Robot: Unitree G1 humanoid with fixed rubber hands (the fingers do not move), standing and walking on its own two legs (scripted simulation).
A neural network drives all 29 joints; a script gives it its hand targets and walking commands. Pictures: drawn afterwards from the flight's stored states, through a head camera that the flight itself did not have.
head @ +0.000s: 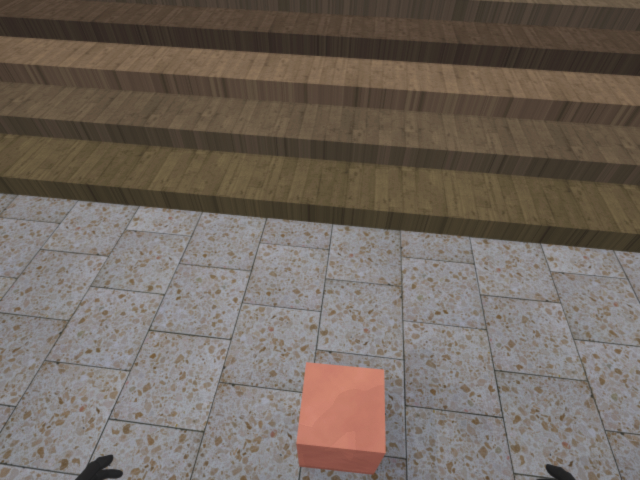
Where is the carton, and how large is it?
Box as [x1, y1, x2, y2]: [296, 362, 385, 474]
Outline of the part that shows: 306,362 296,442 299,466 373,474 385,453 383,370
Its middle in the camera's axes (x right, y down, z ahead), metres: +0.06 +0.51 +1.06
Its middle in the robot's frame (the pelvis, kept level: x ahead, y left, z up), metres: +0.38 -0.05 -0.66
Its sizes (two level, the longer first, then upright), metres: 0.210 0.200 0.250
